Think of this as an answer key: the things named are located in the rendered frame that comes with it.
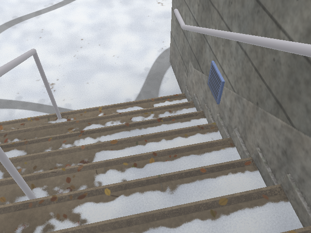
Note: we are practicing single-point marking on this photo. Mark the stairs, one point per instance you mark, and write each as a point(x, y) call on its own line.
point(147, 166)

